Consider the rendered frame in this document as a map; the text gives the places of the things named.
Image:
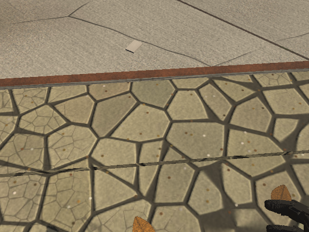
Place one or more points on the robot right hand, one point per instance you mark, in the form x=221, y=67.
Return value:
x=292, y=209

